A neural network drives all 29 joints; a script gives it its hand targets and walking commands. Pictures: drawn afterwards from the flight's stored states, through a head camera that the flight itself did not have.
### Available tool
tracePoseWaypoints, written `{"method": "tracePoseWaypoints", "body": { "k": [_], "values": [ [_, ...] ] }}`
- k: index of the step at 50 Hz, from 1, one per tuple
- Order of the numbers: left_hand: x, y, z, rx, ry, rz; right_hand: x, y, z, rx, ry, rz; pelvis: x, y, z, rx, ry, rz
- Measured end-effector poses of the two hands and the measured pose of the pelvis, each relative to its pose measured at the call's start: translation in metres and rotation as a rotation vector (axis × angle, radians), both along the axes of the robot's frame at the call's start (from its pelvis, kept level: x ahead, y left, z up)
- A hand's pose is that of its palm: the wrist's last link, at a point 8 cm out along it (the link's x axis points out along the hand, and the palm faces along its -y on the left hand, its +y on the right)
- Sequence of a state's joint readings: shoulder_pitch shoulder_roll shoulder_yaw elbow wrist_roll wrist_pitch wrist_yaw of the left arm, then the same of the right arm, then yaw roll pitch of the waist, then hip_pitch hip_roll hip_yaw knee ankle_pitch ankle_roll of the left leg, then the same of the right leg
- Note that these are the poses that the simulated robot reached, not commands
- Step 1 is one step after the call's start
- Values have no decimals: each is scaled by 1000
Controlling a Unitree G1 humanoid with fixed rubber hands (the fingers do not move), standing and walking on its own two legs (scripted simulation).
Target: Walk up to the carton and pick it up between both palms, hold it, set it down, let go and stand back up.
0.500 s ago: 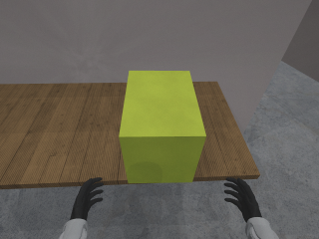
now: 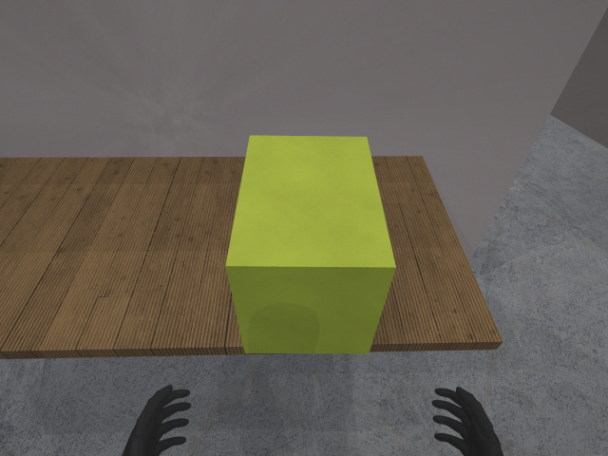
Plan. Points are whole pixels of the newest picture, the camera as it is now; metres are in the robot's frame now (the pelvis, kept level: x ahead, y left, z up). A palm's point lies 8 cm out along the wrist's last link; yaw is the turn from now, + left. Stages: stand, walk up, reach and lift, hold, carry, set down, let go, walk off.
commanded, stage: set down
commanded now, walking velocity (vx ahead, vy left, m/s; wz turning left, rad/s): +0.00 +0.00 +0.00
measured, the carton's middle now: (307, 241) +0.46 +0.03 +0.00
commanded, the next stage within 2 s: let go in 1.74 s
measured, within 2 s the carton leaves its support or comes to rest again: neither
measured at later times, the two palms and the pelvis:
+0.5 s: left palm out of the picture +0.14 +0.23 -0.08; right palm out of the picture +0.14 -0.20 -0.08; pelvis -0.01 +0.00 +0.00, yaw +0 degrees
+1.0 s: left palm out of the picture +0.13 +0.22 -0.10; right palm out of the picture +0.13 -0.20 -0.11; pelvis -0.04 +0.00 -0.01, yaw +0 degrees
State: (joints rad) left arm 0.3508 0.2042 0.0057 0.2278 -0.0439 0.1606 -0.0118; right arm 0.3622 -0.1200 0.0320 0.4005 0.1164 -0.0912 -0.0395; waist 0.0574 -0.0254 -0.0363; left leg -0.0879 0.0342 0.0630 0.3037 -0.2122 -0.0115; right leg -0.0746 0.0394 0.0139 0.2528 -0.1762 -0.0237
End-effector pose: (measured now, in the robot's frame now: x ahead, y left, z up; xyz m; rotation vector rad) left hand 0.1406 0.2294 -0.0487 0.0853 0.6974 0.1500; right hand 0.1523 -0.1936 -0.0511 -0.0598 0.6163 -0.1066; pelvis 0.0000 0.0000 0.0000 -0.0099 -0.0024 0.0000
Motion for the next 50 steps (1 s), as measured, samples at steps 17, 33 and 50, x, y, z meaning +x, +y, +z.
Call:
{"method": "tracePoseWaypoints", "body": {
  "k": [17, 33, 50],
  "values": [
    [4, -1, -19, 2, 160, -7, -9, -3, -21, -22, 139, -12, -7, 0, -1, 1, 14, -5],
    [-3, -5, -35, 11, 311, -23, -13, -2, -38, -28, 261, -9, -19, 3, -2, 1, 4, 0],
    [-10, -11, -52, 25, 452, -33, -26, -2, -56, -30, 378, 1, -37, 2, -5, 6, 3, 4]
  ]
}}
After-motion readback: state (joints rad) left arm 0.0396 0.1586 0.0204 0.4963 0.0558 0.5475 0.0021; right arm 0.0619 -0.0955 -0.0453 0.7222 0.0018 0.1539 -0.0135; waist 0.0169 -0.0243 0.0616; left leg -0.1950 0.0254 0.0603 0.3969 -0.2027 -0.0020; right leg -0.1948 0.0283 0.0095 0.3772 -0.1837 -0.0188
